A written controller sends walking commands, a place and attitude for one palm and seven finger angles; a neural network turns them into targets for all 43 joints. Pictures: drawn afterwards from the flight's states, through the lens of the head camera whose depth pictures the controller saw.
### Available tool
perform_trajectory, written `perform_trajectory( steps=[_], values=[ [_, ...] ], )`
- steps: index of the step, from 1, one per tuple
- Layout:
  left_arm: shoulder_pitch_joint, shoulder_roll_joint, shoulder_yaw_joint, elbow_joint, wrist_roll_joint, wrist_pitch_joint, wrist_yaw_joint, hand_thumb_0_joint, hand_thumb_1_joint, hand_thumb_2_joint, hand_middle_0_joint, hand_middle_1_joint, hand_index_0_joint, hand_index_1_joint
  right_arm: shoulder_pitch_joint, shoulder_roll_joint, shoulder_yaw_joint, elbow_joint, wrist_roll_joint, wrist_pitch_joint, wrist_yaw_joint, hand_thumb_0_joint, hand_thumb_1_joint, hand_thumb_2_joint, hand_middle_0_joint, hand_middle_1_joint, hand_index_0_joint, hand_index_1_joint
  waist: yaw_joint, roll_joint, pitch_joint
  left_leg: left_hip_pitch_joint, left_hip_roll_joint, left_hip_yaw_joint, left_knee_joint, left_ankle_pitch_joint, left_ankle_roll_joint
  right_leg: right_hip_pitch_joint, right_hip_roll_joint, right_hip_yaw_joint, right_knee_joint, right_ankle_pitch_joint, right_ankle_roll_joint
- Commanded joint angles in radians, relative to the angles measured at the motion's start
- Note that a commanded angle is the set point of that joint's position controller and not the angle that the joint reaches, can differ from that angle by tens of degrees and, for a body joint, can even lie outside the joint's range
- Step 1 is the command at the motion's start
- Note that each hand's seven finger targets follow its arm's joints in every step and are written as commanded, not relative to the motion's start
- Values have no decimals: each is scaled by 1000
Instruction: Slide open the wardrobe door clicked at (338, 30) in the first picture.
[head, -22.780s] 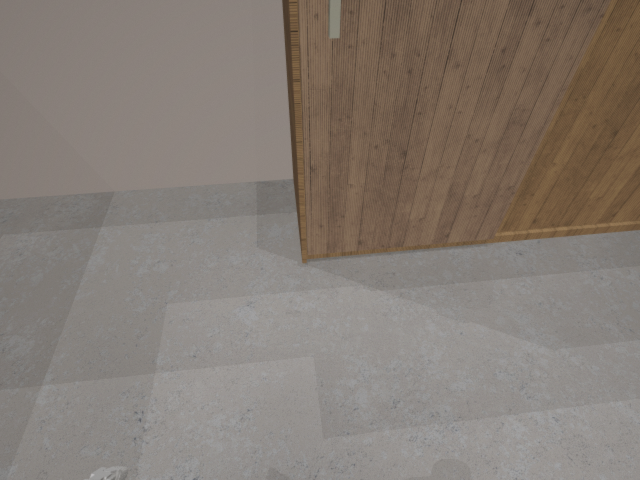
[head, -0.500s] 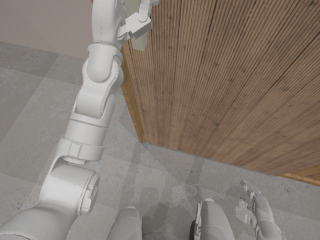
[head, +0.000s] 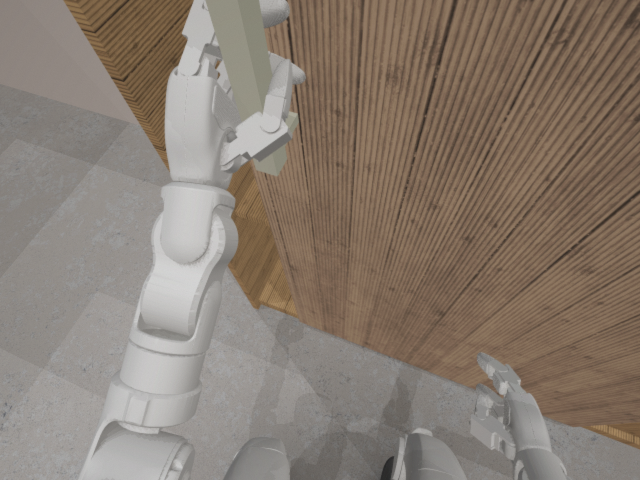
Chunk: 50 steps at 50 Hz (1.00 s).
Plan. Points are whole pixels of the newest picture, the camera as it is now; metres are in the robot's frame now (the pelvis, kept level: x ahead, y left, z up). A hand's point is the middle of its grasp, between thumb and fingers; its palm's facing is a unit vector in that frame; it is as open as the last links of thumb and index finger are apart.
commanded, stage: step sideways, sliding the door along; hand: left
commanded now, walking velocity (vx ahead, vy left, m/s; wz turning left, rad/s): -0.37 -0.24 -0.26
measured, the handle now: (266, 67) +0.41 +0.13 +0.24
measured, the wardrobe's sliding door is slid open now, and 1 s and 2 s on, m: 0.15 0.49 0.64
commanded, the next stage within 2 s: stop walking and hold the door there in 1.90 s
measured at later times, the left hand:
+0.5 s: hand (584, 217) +0.32 -0.11 +0.22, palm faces -0.32 -0.94 -0.14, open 7.3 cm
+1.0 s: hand out of the picture +0.30 -0.22 +0.23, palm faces -0.17 -0.98 -0.06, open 6.7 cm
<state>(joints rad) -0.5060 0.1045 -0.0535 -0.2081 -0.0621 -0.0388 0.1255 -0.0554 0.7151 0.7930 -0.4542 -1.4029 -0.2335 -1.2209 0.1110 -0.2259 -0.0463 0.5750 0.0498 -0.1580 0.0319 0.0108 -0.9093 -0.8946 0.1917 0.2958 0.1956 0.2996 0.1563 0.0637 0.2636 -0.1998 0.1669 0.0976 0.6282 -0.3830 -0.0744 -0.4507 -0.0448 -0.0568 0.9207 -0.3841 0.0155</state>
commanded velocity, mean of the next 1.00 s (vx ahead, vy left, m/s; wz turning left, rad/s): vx -0.09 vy -0.28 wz -0.11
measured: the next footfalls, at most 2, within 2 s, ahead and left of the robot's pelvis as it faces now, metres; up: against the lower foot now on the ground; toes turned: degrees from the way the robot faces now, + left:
right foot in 0.08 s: +0.07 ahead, -0.15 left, +0.00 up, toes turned -5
left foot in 0.40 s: +0.00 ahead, +0.07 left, +0.00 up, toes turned +6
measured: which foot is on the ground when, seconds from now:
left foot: down 0.00-0.14, up 0.16-0.38, down 0.40-0.64, up 0.66-0.88, down 0.90-1.00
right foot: up 0.00-0.06, down 0.08-0.40, up 0.42-0.60, down 0.62-0.90, up 0.92-1.00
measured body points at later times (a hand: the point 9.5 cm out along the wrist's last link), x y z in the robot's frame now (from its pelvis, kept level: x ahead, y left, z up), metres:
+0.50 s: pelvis -0.02 -0.11 +0.01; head +0.08 -0.13 +0.44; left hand +0.33 -0.06 +0.23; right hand +0.20 -0.33 -0.09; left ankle -0.04 +0.06 -0.73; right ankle +0.01 -0.19 -0.69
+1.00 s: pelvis -0.13 -0.24 +0.01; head -0.05 -0.25 +0.45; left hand +0.30 -0.17 +0.23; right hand -0.01 -0.51 -0.10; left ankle -0.10 -0.11 -0.73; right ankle -0.08 -0.34 -0.65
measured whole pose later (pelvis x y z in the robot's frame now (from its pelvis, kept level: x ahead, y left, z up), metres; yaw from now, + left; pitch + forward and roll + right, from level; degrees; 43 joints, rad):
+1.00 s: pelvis -0.13 -0.24 +0.01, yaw -11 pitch -2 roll +0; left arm -0.65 0.19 0.04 0.16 -0.08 -0.12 0.10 0.02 0.70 0.85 -0.46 -1.40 -0.17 -1.37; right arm 0.13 -0.21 -0.05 0.67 0.01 -0.05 -0.03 0.01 -0.91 -0.89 0.19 0.30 0.20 0.30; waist 0.02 0.00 0.20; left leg -0.23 0.09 0.12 0.55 -0.28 -0.01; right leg -0.60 0.07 -0.01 1.08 -0.28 -0.02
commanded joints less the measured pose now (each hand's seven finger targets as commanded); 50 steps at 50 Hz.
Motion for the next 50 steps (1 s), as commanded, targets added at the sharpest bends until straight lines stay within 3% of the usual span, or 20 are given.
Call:
perform_trajectory(
  steps=[1,5,7,8,10,13,17,20,21,30,32,33,34,36,40,43,44,45,46,50],
  values=[
    [-434,-88,-285,-385,12,-175,-105,0,900,900,-450,-1400,-450,-1400,-67,-87,-4,-160,-10,-59,3,0,-900,-900,200,300,200,300,-194,179,-532,438,220,-17,15,1170,157,-28,20,-18,-126,87,17],
    [-360,-36,-236,-419,21,-199,-105,0,900,900,-450,-1400,-450,-1400,-107,-52,23,-167,4,-51,1,0,-900,-900,200,300,200,300,-172,73,-533,235,172,22,204,864,112,233,-5,-19,-365,477,20],
    [-261,36,-188,-423,31,-201,-90,0,900,900,-450,-1400,-450,-1400,-139,-33,6,-186,4,-35,-17,0,-900,-900,200,300,200,300,-125,-366,-580,-140,-112,9,459,-201,15,508,-240,351,-381,1517,-138],
    [-193,19,-209,-441,20,-197,-88,0,900,900,-450,-1400,-450,-1400,-129,-21,3,-177,-6,-36,-23,0,-900,-900,200,300,200,300,-113,-411,-569,-210,-129,-101,504,-366,31,507,-290,391,-354,1600,-144],
    [-193,-73,-297,-603,21,-230,-92,0,900,900,-450,-1400,-450,-1400,-136,20,46,-153,-13,-48,-17,0,-900,-900,200,300,200,300,-149,-273,-596,-292,-134,-148,413,-308,36,650,-261,343,-325,1560,-159],
    [-188,-88,-323,-626,52,-270,-92,0,900,900,-450,-1400,-450,-1400,-156,16,34,-153,-24,-8,-9,0,-900,-900,200,300,200,300,-166,-333,-663,-161,-136,-67,155,-143,24,669,-210,255,-301,1542,-160],
    [-199,38,-188,-480,68,-296,-83,0,900,900,-450,-1400,-450,-1400,-147,-1,4,-141,-46,70,-19,0,-900,-900,200,300,200,300,-174,-228,-720,169,-23,-44,-104,161,40,415,-172,220,-302,1151,-128],
    [-275,64,-129,-339,51,-279,-93,0,900,900,-450,-1400,-450,-1400,-153,-38,-33,-156,-49,94,-5,0,-900,-900,200,300,200,300,-170,184,-669,570,400,-245,-168,1337,242,-110,23,118,-5,-110,-4],
    [-325,83,-96,-317,71,-275,-83,0,900,900,-450,-1400,-450,-1400,-168,-43,-29,-183,-48,93,5,0,-900,-900,200,300,200,300,-166,178,-633,539,420,-237,-146,1363,261,-157,32,134,80,-204,-17],
    [-388,105,-47,-214,50,-233,-88,0,900,900,-450,-1400,-450,-1400,-153,-27,-4,-147,9,68,-24,0,-900,-900,200,300,200,300,-163,35,-533,139,173,83,81,587,90,317,21,-37,-393,335,20],
    [-339,184,12,-189,43,-208,-69,0,900,900,-450,-1400,-450,-1400,-191,14,16,-144,8,59,-48,0,-900,-900,200,300,200,300,-140,-294,-493,-125,-60,73,382,-254,45,326,-222,251,-500,1073,-98],
    [-294,184,12,-212,27,-190,-76,0,900,900,-450,-1400,-450,-1400,-176,-1,-8,-143,-18,51,-54,0,-900,-900,200,300,200,300,-101,-434,-591,-137,-119,-57,542,-366,9,329,-295,397,-519,1053,-161],
    [-339,156,-18,-288,27,-192,-75,0,900,900,-450,-1400,-450,-1400,-186,17,8,-134,-21,37,-59,0,-900,-900,200,300,200,300,-116,-372,-603,-182,-111,-138,580,-348,17,398,-297,401,-489,1010,-200],
    [-388,160,10,-310,20,-202,-55,0,900,900,-450,-1400,-450,-1400,-178,17,28,-88,-23,43,-50,0,-900,-900,200,300,200,300,-144,-204,-626,-189,-104,-94,413,-271,10,488,-218,277,-451,942,-187],
    [-454,196,67,-172,35,-207,-53,0,900,900,-450,-1400,-450,-1400,-129,-18,6,-77,-34,84,-66,0,-900,-900,200,300,200,300,-138,-294,-694,-69,-168,-2,197,-175,26,451,-161,249,-552,589,-164],
    [-562,177,21,-64,36,-205,-67,0,900,900,-450,-1400,-450,-1400,-50,-41,-1,-54,-35,73,-71,0,-900,-900,200,300,200,300,-185,-180,-687,208,-114,21,-205,-15,74,225,-110,212,-498,418,-103],
    [-627,173,2,-33,29,-217,-78,0,900,900,-450,-1400,-450,-1400,-36,-70,-15,-55,-43,68,-73,0,-900,-900,200,300,200,300,-208,-25,-647,396,49,-115,-352,103,131,-3,-45,160,-357,269,-51],
    [-676,129,-31,0,11,-222,-89,0,900,900,-450,-1400,-450,-1400,-69,-112,-35,-78,-51,51,-70,0,-900,-900,200,300,200,300,-188,284,-580,460,416,-518,-422,227,289,-258,72,66,6,4,21],
    [-716,147,-10,19,8,-222,-89,0,900,900,-450,-1400,-450,-1400,-140,-75,-17,-86,-47,43,-62,0,-900,-900,200,300,200,300,-144,254,-582,319,514,-612,-412,273,336,-227,21,209,275,-25,-13],
    [-754,47,-66,109,13,-170,-97,0,900,900,-450,-1400,-450,-1400,-65,-119,-33,-16,-26,75,-60,0,-900,-900,200,300,200,300,-152,31,-475,226,347,-223,-286,347,254,-259,-32,163,325,121,1]
  ],
)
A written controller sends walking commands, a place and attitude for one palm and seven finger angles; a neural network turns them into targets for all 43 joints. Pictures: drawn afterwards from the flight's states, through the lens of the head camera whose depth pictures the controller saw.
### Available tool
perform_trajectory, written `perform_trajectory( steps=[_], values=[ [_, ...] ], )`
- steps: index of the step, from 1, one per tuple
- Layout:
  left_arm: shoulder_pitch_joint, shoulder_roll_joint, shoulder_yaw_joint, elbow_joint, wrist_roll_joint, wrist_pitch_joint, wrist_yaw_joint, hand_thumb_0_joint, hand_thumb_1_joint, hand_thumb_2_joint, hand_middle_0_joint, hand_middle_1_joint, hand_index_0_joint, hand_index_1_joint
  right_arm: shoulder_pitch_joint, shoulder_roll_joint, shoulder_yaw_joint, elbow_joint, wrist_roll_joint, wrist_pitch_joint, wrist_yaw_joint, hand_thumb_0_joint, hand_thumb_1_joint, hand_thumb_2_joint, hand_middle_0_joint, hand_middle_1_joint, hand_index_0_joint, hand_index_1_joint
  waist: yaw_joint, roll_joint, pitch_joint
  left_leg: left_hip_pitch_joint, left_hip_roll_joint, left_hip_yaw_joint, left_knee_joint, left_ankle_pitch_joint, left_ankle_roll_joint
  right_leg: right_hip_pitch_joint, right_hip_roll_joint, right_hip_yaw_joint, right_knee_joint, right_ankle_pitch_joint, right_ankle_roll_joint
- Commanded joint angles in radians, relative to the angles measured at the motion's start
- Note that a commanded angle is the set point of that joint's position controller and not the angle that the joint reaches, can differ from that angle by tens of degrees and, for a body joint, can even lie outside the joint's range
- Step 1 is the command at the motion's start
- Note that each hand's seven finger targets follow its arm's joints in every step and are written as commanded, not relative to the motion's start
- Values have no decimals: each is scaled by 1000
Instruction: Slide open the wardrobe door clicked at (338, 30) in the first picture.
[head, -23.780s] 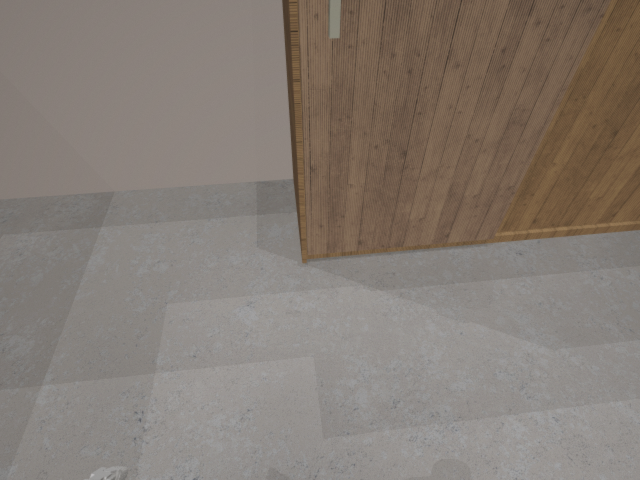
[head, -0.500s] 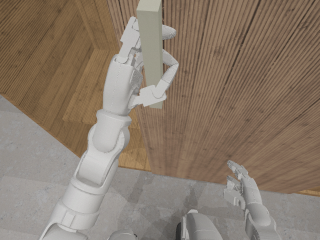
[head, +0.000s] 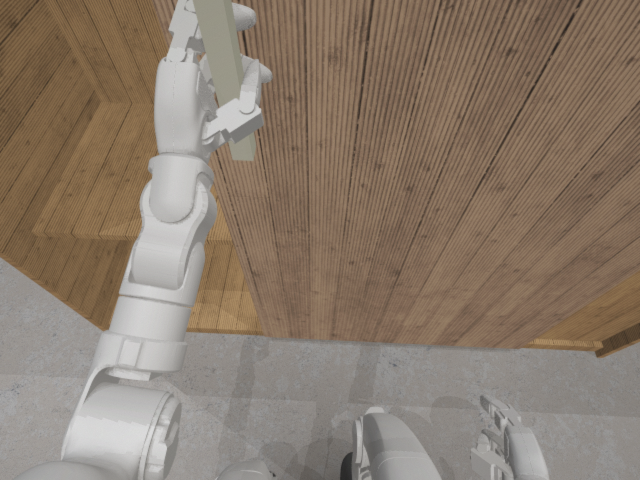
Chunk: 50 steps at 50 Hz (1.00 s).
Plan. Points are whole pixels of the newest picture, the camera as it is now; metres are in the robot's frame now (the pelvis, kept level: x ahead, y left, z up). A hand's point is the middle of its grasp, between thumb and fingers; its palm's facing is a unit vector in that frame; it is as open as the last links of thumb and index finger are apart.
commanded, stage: step sideways, sliding the door along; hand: left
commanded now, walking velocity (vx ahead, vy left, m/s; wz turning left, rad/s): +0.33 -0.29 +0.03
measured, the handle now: (233, 64) +0.46 +0.13 +0.23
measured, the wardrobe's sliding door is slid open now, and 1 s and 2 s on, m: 0.49 0.64 0.64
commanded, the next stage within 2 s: stop walking and hold the door there in 0.90 s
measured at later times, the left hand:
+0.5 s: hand (373, 105) +0.42 -0.01 +0.22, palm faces +0.25 -0.97 -0.08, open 6.5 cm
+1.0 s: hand (413, 100) +0.43 -0.05 +0.22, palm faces +0.53 -0.84 -0.08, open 6.8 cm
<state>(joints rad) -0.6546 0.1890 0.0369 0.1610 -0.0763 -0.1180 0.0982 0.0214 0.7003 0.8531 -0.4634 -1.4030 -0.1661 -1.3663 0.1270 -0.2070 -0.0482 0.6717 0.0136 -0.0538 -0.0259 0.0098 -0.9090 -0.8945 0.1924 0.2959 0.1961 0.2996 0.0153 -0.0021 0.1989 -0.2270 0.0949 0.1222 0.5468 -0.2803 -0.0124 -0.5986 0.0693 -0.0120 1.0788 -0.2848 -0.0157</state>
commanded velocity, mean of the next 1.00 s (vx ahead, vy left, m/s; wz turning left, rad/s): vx -0.02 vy -0.24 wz -0.06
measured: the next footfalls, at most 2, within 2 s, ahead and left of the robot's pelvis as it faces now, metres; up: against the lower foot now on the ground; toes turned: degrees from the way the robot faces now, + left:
right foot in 0.26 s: +0.04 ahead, -0.32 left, +0.00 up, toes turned -6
left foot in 0.42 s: +0.04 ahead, -0.02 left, +0.00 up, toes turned +14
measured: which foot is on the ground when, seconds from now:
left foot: down 0.00-0.26, up 0.28-0.40, down 0.42-0.70, up 0.72-0.84, down 0.86-1.00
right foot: up 0.00-0.24, down 0.26-0.40, up 0.42-0.66, down 0.68-0.86, up 0.88-1.00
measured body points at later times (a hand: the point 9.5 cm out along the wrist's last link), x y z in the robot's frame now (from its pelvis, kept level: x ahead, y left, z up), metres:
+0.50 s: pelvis -0.01 -0.20 -0.01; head +0.08 -0.18 +0.43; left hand +0.40 +0.04 +0.23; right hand +0.22 -0.41 -0.13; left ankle +0.00 -0.03 -0.73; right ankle +0.00 -0.33 -0.68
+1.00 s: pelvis +0.06 -0.35 +0.01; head +0.16 -0.31 +0.44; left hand +0.40 -0.01 +0.23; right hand +0.29 -0.54 -0.10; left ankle +0.02 -0.19 -0.73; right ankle +0.10 -0.49 -0.67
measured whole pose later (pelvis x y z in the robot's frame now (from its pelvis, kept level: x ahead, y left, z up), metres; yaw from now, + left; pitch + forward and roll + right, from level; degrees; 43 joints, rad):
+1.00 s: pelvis +0.06 -0.35 +0.01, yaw +7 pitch -1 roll -4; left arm -0.67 0.31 0.23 0.09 -0.06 0.00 0.16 -0.04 0.67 0.80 -0.46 -1.40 -0.20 -1.25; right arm 0.12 -0.25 -0.07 0.62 0.07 -0.11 0.02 0.01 -0.91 -0.89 0.19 0.30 0.20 0.30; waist 0.16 0.07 0.26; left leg -0.20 0.23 0.14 0.55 -0.31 -0.08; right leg -0.45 -0.01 -0.07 0.93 -0.42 0.02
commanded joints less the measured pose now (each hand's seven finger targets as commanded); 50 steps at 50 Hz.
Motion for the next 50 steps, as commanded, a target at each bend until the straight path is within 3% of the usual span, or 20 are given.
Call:
perform_trajectory(
  steps=[1,7,10,12,14,15,18,19,20,21,23,30,33,35,36,40,41,43,46,50],
  values=[
    [-644,-73,-188,-261,27,-78,-72,0,900,900,-450,-1400,-450,-1400,-71,-142,-33,-119,17,-26,-5,0,-900,-900,200,300,200,300,-16,89,-416,255,382,-192,-200,261,172,-72,-150,65,103,39,37],
    [-706,-162,-290,-230,-2,-58,-73,0,900,900,-450,-1400,-450,-1400,-32,-145,-22,-133,47,-38,-1,0,-900,-900,200,300,200,300,-64,386,-482,320,267,-40,-77,623,108,181,-83,-135,-347,-83,59],
    [-695,-61,-207,-200,-1,-67,-57,0,900,900,-450,-1400,-450,-1400,-44,-137,-20,-132,60,-42,10,0,-900,-900,200,300,200,300,-46,353,-527,259,214,-39,65,557,73,390,-41,-179,-575,41,52],
    [-674,3,-170,-176,8,-61,-40,0,900,900,-450,-1400,-450,-1400,-65,-102,-1,-127,79,-46,7,0,-900,-900,200,300,200,300,-29,165,-543,102,122,-11,211,368,51,572,-144,-88,-703,323,12],
    [-676,153,-69,-185,19,-53,-20,0,900,900,-450,-1400,-450,-1400,-123,-84,-6,-124,71,-33,-19,0,-900,-900,200,300,200,300,19,-369,-552,-321,-23,-10,554,-357,-28,777,-387,170,-609,829,-122],
    [-689,150,-73,-234,18,-53,-17,0,900,900,-450,-1400,-450,-1400,-142,-95,-11,-119,60,-25,-35,0,-900,-900,200,300,200,300,26,-473,-543,-341,-13,-73,653,-426,-4,757,-408,192,-575,863,-149],
    [-711,-8,-172,-303,-9,-42,-2,0,900,900,-450,-1400,-450,-1400,-102,-84,14,-79,53,-13,-42,0,-900,-900,200,300,200,300,-62,-164,-553,-31,8,-7,-13,-59,6,614,-299,-33,-330,793,-84],
    [-707,-25,-182,-305,-20,-52,-10,0,900,900,-450,-1400,-450,-1400,-82,-127,-16,-92,47,-6,-38,0,-900,-900,200,300,200,300,-83,8,-588,344,137,-122,-122,329,55,279,-219,-97,-177,500,-13],
    [-723,-78,-222,-314,-36,-59,-28,0,900,900,-450,-1400,-450,-1400,-69,-180,-49,-119,35,-6,-25,0,-900,-900,200,300,200,300,-76,261,-634,582,447,-469,-73,824,187,-37,-120,-61,4,-164,36],
    [-749,-100,-233,-232,-26,-56,-42,0,900,900,-450,-1400,-450,-1400,-82,-188,-52,-132,54,9,12,0,-900,-900,200,300,200,300,-61,120,-625,544,505,-501,-83,759,213,-32,-152,57,118,-259,2],
    [-854,-67,-225,-311,-13,-77,-60,0,900,900,-450,-1400,-450,-1400,-124,-159,-49,-120,47,4,28,0,-900,-900,200,300,200,300,-67,201,-531,412,478,-417,-83,590,247,-76,-191,80,109,-223,21],
    [-704,-52,-201,-259,-19,-52,-66,0,900,900,-450,-1400,-450,-1400,-96,-154,-42,-171,57,-16,19,0,-900,-900,200,300,200,300,-41,308,-532,225,310,-50,6,536,96,307,-96,-103,-326,-44,47],
    [-646,-10,-174,-283,-8,-51,-55,0,900,900,-450,-1400,-450,-1400,-118,-115,-14,-187,77,-41,13,0,-900,-900,200,300,200,300,-25,177,-537,142,197,-16,201,369,69,482,-110,-107,-583,249,53],
    [-591,125,-95,-307,5,-40,-35,0,900,900,-450,-1400,-450,-1400,-145,-60,-1,-187,72,-57,-12,0,-900,-900,200,300,200,300,-2,-259,-523,-209,-23,-8,524,-387,-41,616,-387,198,-601,1005,-75],
    [-536,145,-71,-317,-7,-19,-25,0,900,900,-450,-1400,-450,-1400,-154,-97,-16,-162,62,-56,-25,0,-900,-900,200,300,200,300,8,-382,-535,-221,-32,-74,639,-454,-40,598,-420,272,-578,1104,-126],
    [-494,113,-56,-497,-15,-54,8,0,900,900,-450,-1400,-450,-1400,-123,-82,11,-134,55,-61,-37,0,-900,-900,200,300,200,300,-35,-226,-602,-108,-1,-24,76,-164,-34,742,-333,85,-377,1239,-96],
    [-482,123,-56,-517,-17,-72,11,0,900,900,-450,-1400,-450,-1400,-113,-98,-1,-138,55,-50,-39,0,-900,-900,200,300,200,300,-52,-163,-615,103,68,-6,-99,179,-29,602,-296,25,-306,1044,-48],
    [-477,60,-77,-523,-21,-87,-24,0,900,900,-450,-1400,-450,-1400,-99,-165,-58,-184,48,-46,2,0,-900,-900,200,300,200,300,-22,198,-704,607,509,-351,-30,1320,186,70,-130,18,-98,-226,54],
    [-597,17,-124,-578,7,-95,-46,0,900,900,-450,-1400,-450,-1400,-84,-148,-52,-190,52,-106,54,0,-900,-900,200,300,200,300,-33,369,-610,597,408,-141,9,1174,158,-5,-122,28,-91,-236,38],
    [-460,40,-119,-501,6,-41,-54,0,900,900,-450,-1400,-450,-1400,-44,-149,-47,-210,57,-133,48,0,-900,-900,200,300,200,300,-41,342,-530,546,300,24,-17,1067,82,82,-62,-87,-209,-59,53]
  ],
)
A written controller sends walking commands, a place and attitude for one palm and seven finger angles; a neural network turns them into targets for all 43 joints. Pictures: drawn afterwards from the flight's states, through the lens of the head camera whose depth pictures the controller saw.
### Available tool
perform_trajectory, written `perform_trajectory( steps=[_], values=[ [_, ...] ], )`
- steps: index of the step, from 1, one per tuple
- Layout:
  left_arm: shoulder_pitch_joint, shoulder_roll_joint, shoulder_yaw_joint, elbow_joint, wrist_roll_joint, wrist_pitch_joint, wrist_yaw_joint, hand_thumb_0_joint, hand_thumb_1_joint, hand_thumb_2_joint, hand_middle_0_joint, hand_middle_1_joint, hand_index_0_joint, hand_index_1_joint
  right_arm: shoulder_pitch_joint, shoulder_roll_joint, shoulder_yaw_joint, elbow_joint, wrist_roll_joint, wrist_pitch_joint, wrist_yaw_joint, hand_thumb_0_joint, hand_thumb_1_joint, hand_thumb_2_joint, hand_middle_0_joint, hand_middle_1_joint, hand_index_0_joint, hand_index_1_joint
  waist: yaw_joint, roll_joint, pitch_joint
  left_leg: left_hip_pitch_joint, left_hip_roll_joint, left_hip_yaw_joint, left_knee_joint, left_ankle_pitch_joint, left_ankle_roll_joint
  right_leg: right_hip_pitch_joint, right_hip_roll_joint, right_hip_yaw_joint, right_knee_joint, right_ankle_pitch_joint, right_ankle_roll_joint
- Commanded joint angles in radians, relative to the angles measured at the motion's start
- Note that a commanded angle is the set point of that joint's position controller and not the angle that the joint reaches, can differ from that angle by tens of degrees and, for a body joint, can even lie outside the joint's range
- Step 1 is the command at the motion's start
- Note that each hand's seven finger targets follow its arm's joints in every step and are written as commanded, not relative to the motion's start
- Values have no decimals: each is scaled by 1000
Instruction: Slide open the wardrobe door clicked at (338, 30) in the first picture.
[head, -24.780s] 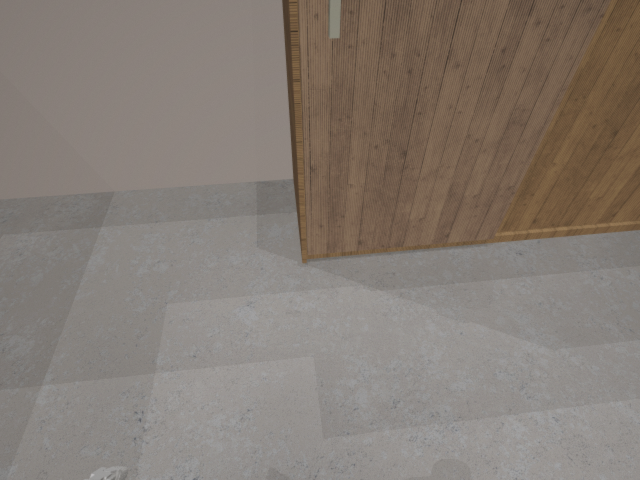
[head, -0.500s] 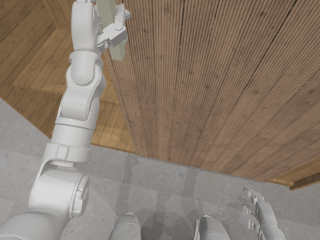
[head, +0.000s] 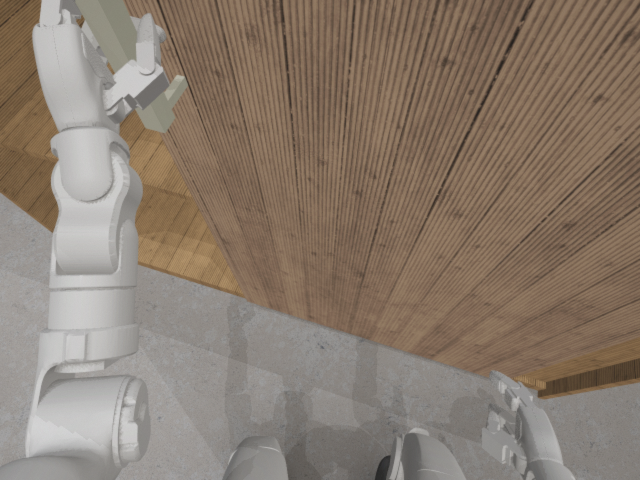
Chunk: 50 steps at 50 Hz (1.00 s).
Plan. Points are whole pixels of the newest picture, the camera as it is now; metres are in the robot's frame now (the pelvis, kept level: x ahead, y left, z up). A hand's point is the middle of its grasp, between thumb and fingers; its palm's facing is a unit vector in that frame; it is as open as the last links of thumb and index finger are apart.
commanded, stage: stop walking and hold the door there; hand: left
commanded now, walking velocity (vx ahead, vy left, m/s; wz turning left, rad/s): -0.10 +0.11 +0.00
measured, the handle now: (134, 27) +0.44 +0.28 +0.23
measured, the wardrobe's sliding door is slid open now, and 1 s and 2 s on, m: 0.64 0.64 0.64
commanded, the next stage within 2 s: none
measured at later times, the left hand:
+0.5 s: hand (148, 63) +0.41 +0.26 +0.22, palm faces +0.55 -0.83 -0.14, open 6.6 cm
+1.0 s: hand (146, 65) +0.40 +0.25 +0.22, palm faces +0.49 -0.86 -0.15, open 6.6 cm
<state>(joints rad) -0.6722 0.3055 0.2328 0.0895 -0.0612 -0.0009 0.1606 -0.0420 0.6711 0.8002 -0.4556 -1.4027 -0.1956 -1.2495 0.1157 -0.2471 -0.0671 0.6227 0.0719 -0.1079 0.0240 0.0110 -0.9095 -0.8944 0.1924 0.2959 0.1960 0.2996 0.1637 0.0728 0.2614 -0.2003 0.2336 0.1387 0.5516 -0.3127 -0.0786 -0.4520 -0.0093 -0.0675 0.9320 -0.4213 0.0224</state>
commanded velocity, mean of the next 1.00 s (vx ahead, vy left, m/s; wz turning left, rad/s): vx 0.00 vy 0.06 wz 0.00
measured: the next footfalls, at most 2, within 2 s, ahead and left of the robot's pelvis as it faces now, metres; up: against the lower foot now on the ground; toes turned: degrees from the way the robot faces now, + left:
right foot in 0.14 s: +0.11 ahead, -0.18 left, +0.00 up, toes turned -9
left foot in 0.48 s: +0.07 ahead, +0.07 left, +0.00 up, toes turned -1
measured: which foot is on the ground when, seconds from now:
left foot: down 0.00-0.14, up 0.16-0.46, down 0.48-1.00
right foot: up 0.00-0.12, down 0.14-0.48, up 0.50-0.72, down 0.74-1.00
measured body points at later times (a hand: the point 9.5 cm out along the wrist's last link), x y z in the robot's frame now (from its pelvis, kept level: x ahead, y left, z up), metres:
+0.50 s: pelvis -0.01 -0.04 -0.01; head +0.02 -0.05 +0.44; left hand +0.37 +0.30 +0.22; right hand +0.12 -0.36 -0.09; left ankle +0.03 +0.07 -0.74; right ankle +0.07 -0.17 -0.74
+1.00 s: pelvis -0.06 -0.04 -0.01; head -0.06 -0.04 +0.44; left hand +0.37 +0.30 +0.23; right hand -0.05 -0.34 -0.11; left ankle +0.03 +0.07 -0.74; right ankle -0.07 -0.16 -0.74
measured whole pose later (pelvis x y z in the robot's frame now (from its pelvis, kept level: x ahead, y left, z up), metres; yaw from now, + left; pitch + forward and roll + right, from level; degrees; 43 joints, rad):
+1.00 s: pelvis -0.06 -0.04 -0.01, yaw -13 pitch -1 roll -1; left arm -0.63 0.71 0.55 0.81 -0.02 -0.09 0.12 -0.08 0.66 0.71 -0.46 -1.40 -0.24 -1.34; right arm 0.29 -0.32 0.01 0.71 0.06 -0.02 -0.11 0.01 -0.90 -0.89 0.20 0.30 0.20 0.30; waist -0.07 0.02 0.02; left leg -0.34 0.12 0.16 0.54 -0.18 0.00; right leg -0.25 0.00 -0.05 0.51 -0.24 0.01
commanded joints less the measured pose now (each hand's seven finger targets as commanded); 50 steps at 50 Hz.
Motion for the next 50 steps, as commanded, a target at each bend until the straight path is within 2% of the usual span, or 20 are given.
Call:
perform_trajectory(
  steps=[1,3,5,6,7,8,9,11,14,21,22,24,25,26,28,32,35,39,40,50],
  values=[
    [-203,578,323,20,40,-147,-53,0,900,900,-450,-1400,-450,-1400,40,-189,-50,-69,-16,-51,-35,0,-900,-900,200,300,200,300,-161,260,-604,518,161,53,-43,1106,139,-86,43,-53,-71,73,37],
    [-273,345,72,-133,28,-173,-91,0,900,900,-450,-1400,-450,-1400,2,-143,-9,-129,-8,-38,-25,0,-900,-900,200,300,200,300,-170,332,-560,451,135,71,53,1053,107,4,53,-80,-302,146,22],
    [-219,433,156,-74,36,-198,-86,0,900,900,-450,-1400,-450,-1400,0,-147,-7,-121,4,-44,-26,0,-900,-900,200,300,200,300,-155,263,-574,334,57,95,200,835,77,208,61,-97,-482,422,19],
    [-181,483,183,-52,47,-206,-83,0,900,900,-450,-1400,-450,-1400,5,-139,1,-126,1,-37,-37,0,-900,-900,200,300,200,300,-159,140,-584,205,-14,110,298,641,58,340,-20,-40,-499,833,1],
    [-134,588,277,-19,56,-217,-70,0,900,900,-450,-1400,-450,-1400,-21,-104,8,-138,-5,-25,-54,0,-900,-900,200,300,200,300,-155,-115,-601,-75,-123,83,498,58,34,527,-230,213,-422,1363,-80],
    [-32,639,369,78,42,-185,-60,0,900,900,-450,-1400,-450,-1400,-37,-91,18,-140,-18,-24,-75,0,-900,-900,200,300,200,300,-126,-223,-549,-230,-189,-36,591,-349,31,501,-356,323,-405,1562,-139],
    [-13,654,394,79,23,-168,-47,0,900,900,-450,-1400,-450,-1400,-17,-109,21,-125,-3,-18,-87,0,-900,-900,200,300,200,300,-123,-321,-558,-281,-177,-127,670,-369,29,494,-377,363,-390,1523,-138],
    [-45,672,441,40,25,-163,-20,0,900,900,-450,-1400,-450,-1400,-54,-126,33,-78,-12,-8,-93,0,-900,-900,200,300,200,300,-129,-268,-607,-302,-182,-183,655,-329,27,546,-371,345,-379,1356,-175],
    [-38,677,468,72,37,-164,-4,0,900,900,-450,-1400,-450,-1400,-85,-136,40,-78,-12,16,-94,0,-900,-900,200,300,200,300,-143,-315,-643,-235,-219,-143,500,-259,24,489,-345,248,-415,1186,-159],
    [-144,655,381,75,46,-180,-7,0,900,900,-450,-1400,-450,-1400,-35,-164,27,-60,-15,37,-100,0,-900,-900,200,300,200,300,-164,-146,-601,42,-224,-82,-30,39,48,276,-260,188,-506,541,-107],
    [-157,616,338,57,50,-193,-12,0,900,900,-450,-1400,-450,-1400,-25,-169,23,-73,-15,40,-104,0,-900,-900,200,300,200,300,-160,-41,-595,99,-188,-70,-126,139,57,249,-203,161,-466,439,-85],
    [-181,560,277,39,40,-206,-20,0,900,900,-450,-1400,-450,-1400,-20,-206,15,-112,-5,37,-100,0,-900,-900,200,300,200,300,-132,242,-509,37,88,-298,-222,326,177,147,-23,38,-334,84,-10],
    [-131,526,249,116,42,-200,-26,0,900,900,-450,-1400,-450,-1400,8,-176,21,-103,-5,32,-96,0,-900,-900,200,300,200,300,-135,227,-508,-29,98,-295,-257,256,199,169,23,42,-210,-15,-16],
    [-163,556,256,88,43,-199,-26,0,900,900,-450,-1400,-450,-1400,17,-170,21,-100,-17,30,-102,0,-900,-900,200,300,200,300,-146,283,-479,-56,108,-348,-292,228,220,136,22,56,-120,-34,-15],
    [-192,613,288,124,58,-191,-21,0,900,900,-450,-1400,-450,-1400,44,-175,20,-79,-23,15,-109,0,-900,-900,200,300,200,300,-154,229,-464,-6,103,-303,-240,307,224,76,2,79,-62,36,-6],
    [-186,573,240,138,44,-160,-34,0,900,900,-450,-1400,-450,-1400,78,-195,27,-70,-24,6,-110,0,-900,-900,200,300,200,300,-168,208,-484,108,56,-200,-161,490,177,127,21,2,-306,56,5],
    [-189,614,266,173,49,-154,-33,0,900,900,-450,-1400,-450,-1400,84,-206,34,-69,-27,6,-110,0,-900,-900,200,300,200,300,-168,220,-509,75,23,-152,-112,426,129,261,8,-6,-509,198,0],
    [-167,789,410,283,62,-158,-19,0,900,900,-450,-1400,-450,-1400,126,-201,25,-62,-21,25,-121,0,-900,-900,200,300,200,300,-174,-45,-619,-20,-86,-39,32,390,63,434,-142,117,-458,783,-48],
    [-192,758,379,302,60,-154,-23,0,900,900,-450,-1400,-450,-1400,113,-191,25,-63,-17,27,-125,0,-900,-900,200,300,200,300,-173,-100,-629,-31,-102,-43,39,327,64,447,-156,131,-452,825,-51],
    [-240,760,349,595,61,-178,-41,0,900,900,-450,-1400,-450,-1400,129,-228,27,-30,-22,41,-148,0,-900,-900,200,300,200,300,-178,45,-420,-64,-27,-138,-178,-34,107,189,-57,68,-503,119,-18]
  ],
)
